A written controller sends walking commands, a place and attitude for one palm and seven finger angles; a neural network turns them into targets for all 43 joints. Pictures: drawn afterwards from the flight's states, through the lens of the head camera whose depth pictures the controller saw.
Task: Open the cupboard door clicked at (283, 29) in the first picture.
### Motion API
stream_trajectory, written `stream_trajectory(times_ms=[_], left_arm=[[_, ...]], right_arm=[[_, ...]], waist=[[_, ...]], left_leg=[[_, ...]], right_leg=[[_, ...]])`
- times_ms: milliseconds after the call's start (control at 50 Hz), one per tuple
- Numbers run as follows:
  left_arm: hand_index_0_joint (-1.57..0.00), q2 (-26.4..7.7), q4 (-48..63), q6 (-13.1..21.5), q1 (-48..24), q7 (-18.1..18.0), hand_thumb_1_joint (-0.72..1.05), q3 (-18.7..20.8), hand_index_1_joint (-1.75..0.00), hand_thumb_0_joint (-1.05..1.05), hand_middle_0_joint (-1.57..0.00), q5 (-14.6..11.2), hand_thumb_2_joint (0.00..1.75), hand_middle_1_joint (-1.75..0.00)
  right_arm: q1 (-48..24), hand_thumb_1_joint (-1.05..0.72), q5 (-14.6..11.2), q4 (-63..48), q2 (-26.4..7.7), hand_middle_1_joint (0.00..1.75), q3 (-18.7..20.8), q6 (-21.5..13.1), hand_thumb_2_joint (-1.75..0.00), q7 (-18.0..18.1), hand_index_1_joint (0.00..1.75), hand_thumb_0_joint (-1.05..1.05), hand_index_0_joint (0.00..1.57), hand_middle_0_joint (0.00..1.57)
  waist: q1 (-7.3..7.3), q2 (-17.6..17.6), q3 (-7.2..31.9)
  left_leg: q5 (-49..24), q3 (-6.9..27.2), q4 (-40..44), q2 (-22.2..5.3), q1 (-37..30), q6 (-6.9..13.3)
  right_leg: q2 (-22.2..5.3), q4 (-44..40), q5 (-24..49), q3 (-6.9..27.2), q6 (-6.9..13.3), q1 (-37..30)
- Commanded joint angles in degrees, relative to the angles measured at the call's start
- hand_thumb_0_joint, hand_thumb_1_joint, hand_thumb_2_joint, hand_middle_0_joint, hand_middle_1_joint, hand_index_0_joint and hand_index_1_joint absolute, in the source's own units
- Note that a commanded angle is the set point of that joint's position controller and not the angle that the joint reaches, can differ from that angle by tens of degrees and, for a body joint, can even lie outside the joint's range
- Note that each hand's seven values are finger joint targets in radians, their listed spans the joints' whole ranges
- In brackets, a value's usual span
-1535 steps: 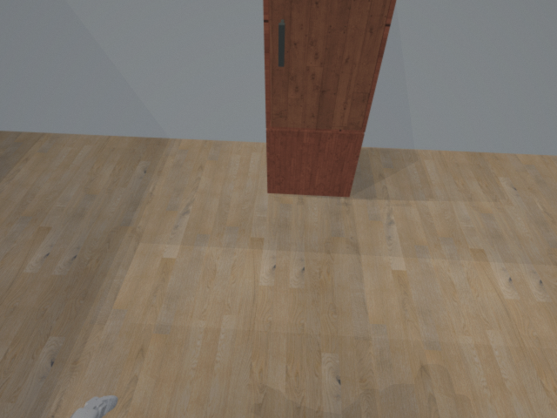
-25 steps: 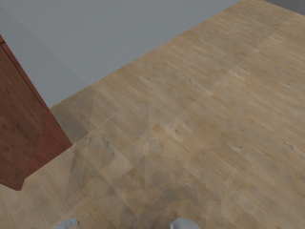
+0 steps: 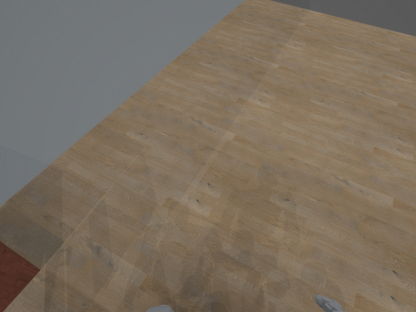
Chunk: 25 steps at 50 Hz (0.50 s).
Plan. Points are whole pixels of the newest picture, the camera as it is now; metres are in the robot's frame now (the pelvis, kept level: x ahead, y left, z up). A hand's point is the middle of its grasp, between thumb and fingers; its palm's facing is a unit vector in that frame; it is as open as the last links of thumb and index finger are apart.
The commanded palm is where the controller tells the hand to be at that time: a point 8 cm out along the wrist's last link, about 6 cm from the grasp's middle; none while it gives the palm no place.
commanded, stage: walk to a spot facing it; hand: left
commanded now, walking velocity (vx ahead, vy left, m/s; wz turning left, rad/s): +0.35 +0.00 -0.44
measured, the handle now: out of the picture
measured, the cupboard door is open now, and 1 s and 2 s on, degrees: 48 48 48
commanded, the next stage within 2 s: turn to face it in 1.04 s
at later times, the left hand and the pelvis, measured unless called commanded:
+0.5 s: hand (186, 215) +0.36 +0.08 -0.14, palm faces -0.22 -0.95 -0.22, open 7.3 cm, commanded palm none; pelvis +0.20 -0.07 +0.01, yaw -12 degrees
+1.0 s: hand (199, 174) +0.50 +0.06 -0.15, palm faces -0.17 -0.97 -0.18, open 7.3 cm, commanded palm none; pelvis +0.43 -0.11 +0.02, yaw -14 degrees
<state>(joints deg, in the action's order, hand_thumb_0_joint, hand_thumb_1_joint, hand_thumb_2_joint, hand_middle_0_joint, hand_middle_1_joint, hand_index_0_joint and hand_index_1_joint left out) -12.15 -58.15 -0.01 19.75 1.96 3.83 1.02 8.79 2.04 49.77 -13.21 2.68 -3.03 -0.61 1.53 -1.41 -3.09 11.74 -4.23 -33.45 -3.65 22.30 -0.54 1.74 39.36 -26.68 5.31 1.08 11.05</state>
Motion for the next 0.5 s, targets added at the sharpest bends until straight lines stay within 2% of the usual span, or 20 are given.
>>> stream_trajectory(times_ms=[0,40,60,80,100,120,160,180,220,260,280,300,320,340,360,380,400,440,460,480], left_arm=[[-0.2,-5.9,9.6,2.8,-9.8,0.1,0.9,1.8,-0.3,0.0,-0.2,0.5,0.9,-0.3],[-0.2,-4.8,8.1,2.0,-10.9,0.9,0.9,1.9,-0.3,0.0,-0.2,0.9,0.9,-0.3],[-0.2,-3.8,7.8,1.3,-9.9,1.4,0.9,1.8,-0.3,0.0,-0.2,1.0,0.9,-0.3],[-0.2,-2.9,7.5,1.0,-8.7,1.8,0.9,1.4,-0.3,0.0,-0.2,1.0,0.9,-0.3],[-0.2,-2.3,7.5,0.7,-9.2,1.9,0.9,1.1,-0.3,0.0,-0.2,1.0,0.9,-0.3],[-0.2,-1.6,7.7,0.6,-10.0,2.0,0.9,0.9,-0.3,0.0,-0.2,0.9,0.9,-0.3],[-0.2,-1.2,8.5,0.4,-12.8,2.1,0.9,0.4,-0.3,0.0,-0.2,0.8,0.9,-0.3],[-0.2,-1.1,9.1,0.6,-14.8,2.1,0.9,0.3,-0.3,0.0,-0.2,0.8,0.9,-0.3],[-0.2,-1.1,9.6,0.6,-17.6,2.0,0.9,0.2,-0.3,0.0,-0.2,0.7,0.9,-0.3],[-0.2,-1.7,9.3,0.6,-18.0,1.8,0.9,0.4,-0.3,0.0,-0.2,0.7,0.9,-0.3],[-0.2,-2.6,9.1,0.8,-16.8,1.6,0.9,0.6,-0.3,0.0,-0.2,0.7,0.9,-0.3],[-0.2,-3.2,7.9,1.0,-14.0,1.5,0.9,0.8,-0.3,0.0,-0.2,0.8,0.9,-0.3],[-0.2,-4.7,5.7,1.4,-7.9,1.2,0.9,1.4,-0.3,0.0,-0.2,0.9,0.9,-0.3],[-0.2,-8.9,2.7,2.1,1.6,0.5,0.9,2.4,-0.3,0.0,-0.2,1.2,0.9,-0.3],[-0.2,-16.4,0.7,2.5,10.3,-0.6,0.9,4.5,-0.3,0.0,-0.2,0.9,0.9,-0.3],[-0.2,-16.6,0.4,2.3,9.3,-1.5,0.9,4.3,-0.3,0.0,-0.2,-0.4,0.9,-0.3],[-0.2,-14.7,1.2,2.1,4.5,-1.8,0.9,3.7,-0.3,0.0,-0.2,-0.8,0.9,-0.3],[-0.2,-8.7,3.3,2.7,-3.2,-2.2,0.9,1.9,-0.3,0.0,-0.2,-0.5,0.9,-0.3],[-0.2,-7.0,3.5,3.2,-5.1,-2.2,0.9,1.3,-0.3,0.0,-0.2,-0.4,0.9,-0.3],[-0.2,-6.4,3.2,3.6,-5.6,-2.3,0.9,1.2,-0.3,0.0,-0.2,-0.1,0.9,-0.3]], right_arm=[[17.8,-0.9,0.7,1.3,-13.4,0.3,2.8,-0.4,-0.9,1.8,0.3,0.0,0.2,0.2],[11.4,-0.9,0.5,0.6,-8.6,0.3,1.5,-0.9,-0.9,1.9,0.3,0.0,0.2,0.2],[10.4,-0.9,0.3,0.8,-7.6,0.3,1.0,-1.2,-0.9,2.0,0.3,0.0,0.2,0.2],[10.3,-0.9,0.2,1.4,-7.1,0.3,1.0,-1.5,-0.9,2.2,0.3,0.0,0.2,0.2],[11.9,-0.9,0.1,2.5,-6.6,0.3,0.9,-1.8,-0.9,2.2,0.3,0.0,0.2,0.2],[13.1,-0.9,0.0,3.0,-6.5,0.3,0.9,-1.9,-0.9,2.1,0.3,0.0,0.2,0.2],[13.8,-0.9,0.1,3.9,-6.8,0.3,1.0,-1.7,-0.9,1.8,0.3,0.0,0.2,0.2],[14.7,-0.9,0.2,4.3,-6.9,0.3,1.2,-1.5,-0.9,1.6,0.3,0.0,0.2,0.2],[15.6,-0.9,0.4,5.1,-6.9,0.3,1.2,-1.2,-0.9,1.4,0.3,0.0,0.2,0.2],[15.5,-0.9,0.5,5.7,-7.5,0.3,1.2,-0.8,-0.9,1.2,0.3,0.0,0.2,0.2],[15.2,-0.9,0.6,6.0,-7.5,0.3,1.2,-0.5,-0.9,1.1,0.3,0.0,0.2,0.2],[15.0,-0.9,0.4,6.3,-7.7,0.3,1.0,-0.4,-0.9,1.1,0.3,0.0,0.2,0.2],[14.3,-0.9,0.2,6.5,-7.4,0.3,0.8,-0.2,-0.9,1.1,0.3,0.0,0.2,0.2],[13.2,-0.9,-0.6,6.1,-5.8,0.3,0.4,-0.4,-0.9,0.6,0.3,0.0,0.2,0.2],[12.9,-0.9,-1.7,3.5,-1.5,0.3,-0.4,-0.7,-0.9,0.3,0.3,0.0,0.2,0.2],[9.1,-0.9,-1.5,2.7,-4.1,0.3,0.3,-0.4,-0.9,0.5,0.3,0.0,0.2,0.2],[8.0,-0.9,-1.4,3.0,-3.7,0.3,0.7,-0.4,-0.9,0.4,0.3,0.0,0.2,0.2],[7.5,-0.9,-0.9,4.8,-2.6,0.3,0.6,0.1,-0.9,0.7,0.3,0.0,0.2,0.2],[9.0,-0.9,-0.6,6.0,-1.9,0.3,0.5,0.7,-0.9,0.7,0.3,0.0,0.2,0.2],[10.6,-0.9,-0.4,6.8,-0.7,0.3,0.5,1.1,-0.9,0.5,0.3,0.0,0.2,0.2]], waist=[[-7.6,11.1,3.1],[-3.97,10.6,-3.1],[-2.6,10.7,-3.5],[-1.94,12.2,-1.6],[-2.16,11.7,0.0],[-2.16,11.2,1.2],[-2.56,10.6,1.8],[-3.29,9.7,1.5],[-3.89,8.1,0.0],[-3.51,7.4,-0.7],[-2.62,7.8,0.0],[-1.13,6.1,1.4],[1.96,3.8,3.9],[6.33,-3.3,8.7],[8.94,-20.7,15.0],[7.96,-15.0,11.8],[5.53,-9.1,6.3],[0.81,-6.8,3.3],[-0.98,-6.3,3.0],[-2.06,-6.4,3.6]], left_leg=[[23.9,33.3,23.2,-25.6,-21.3,11.0],[19.2,21.4,24.7,-20.0,-11.1,7.4],[14.4,15.5,24.8,-17.9,-10.4,6.3],[9.4,10.5,23.6,-16.1,-12.1,5.6],[3.1,7.0,22.9,-14.8,-14.4,5.5],[0.8,4.4,22.7,-14.4,-15.1,5.8],[0.1,0.9,22.8,-14.5,-15.9,6.2],[-0.9,-0.4,22.7,-14.4,-16.5,6.0],[-1.6,-1.7,22.7,-15.4,-14.9,6.3],[-0.8,-2.8,21.7,-16.4,-13.1,6.0],[-1.4,-3.1,19.3,-16.3,-12.7,5.4],[-6.0,-4.6,15.2,-15.3,-12.4,4.8],[-11.9,-7.3,6.1,-12.8,-10.1,3.4],[-10.2,-11.0,-9.6,-8.8,-0.7,1.1],[21.2,-11.2,-30.2,0.5,15.4,-1.5],[23.6,-1.2,-39.3,-1.4,19.6,-0.4],[18.0,1.2,-41.2,-4.3,22.1,-0.5],[11.1,3.0,-35.5,-6.7,15.7,-1.6],[9.8,2.5,-31.9,-7.0,11.7,-1.9],[9.1,1.5,-28.2,-6.3,8.8,-2.0]], right_leg=[[-3.9,33.5,-2.3,-2.0,1.1,32.0],[-6.8,34.3,6.1,-2.8,0.4,30.2],[-7.3,32.4,8.9,-3.7,-0.3,29.7],[-7.4,29.6,10.6,-4.7,-0.8,28.5],[-7.0,27.1,12.1,-5.8,-1.0,28.5],[-7.2,23.9,13.0,-6.3,-1.1,27.6],[-7.5,15.3,14.1,-8.0,-1.1,25.4],[-7.0,11.2,14.3,-9.2,-1.1,24.4],[-6.5,4.1,14.7,-10.7,-0.7,20.5],[-5.5,0.6,14.8,-11.8,-0.2,15.1],[-5.0,-2.0,14.2,-11.9,0.3,11.2],[-3.2,-4.2,15.3,-13.6,1.0,5.9],[-1.9,-6.8,14.7,-13.6,2.1,-3.3],[-7.5,-10.3,8.8,-5.5,5.2,-18.2],[-24.5,-19.4,7.0,22.3,12.1,-30.1],[-26.9,-24.7,9.4,27.9,14.1,-25.3],[-26.2,-25.4,7.9,22.7,15.0,-20.5],[-20.5,-25.0,19.5,11.1,11.1,-8.0],[-19.2,-25.5,23.5,6.3,10.4,-3.9],[-17.3,-25.5,26.1,3.5,9.9,-2.6]])
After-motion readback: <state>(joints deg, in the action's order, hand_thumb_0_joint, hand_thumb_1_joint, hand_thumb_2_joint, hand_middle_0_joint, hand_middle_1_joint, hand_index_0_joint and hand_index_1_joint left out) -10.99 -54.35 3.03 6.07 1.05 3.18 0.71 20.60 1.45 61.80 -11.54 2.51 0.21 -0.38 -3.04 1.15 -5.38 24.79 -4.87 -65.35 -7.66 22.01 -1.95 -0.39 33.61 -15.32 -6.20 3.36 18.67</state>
